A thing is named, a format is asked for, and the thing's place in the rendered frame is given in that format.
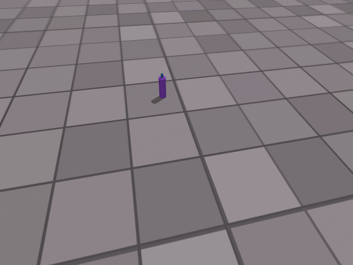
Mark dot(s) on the bottle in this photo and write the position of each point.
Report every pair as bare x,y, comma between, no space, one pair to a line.
162,86

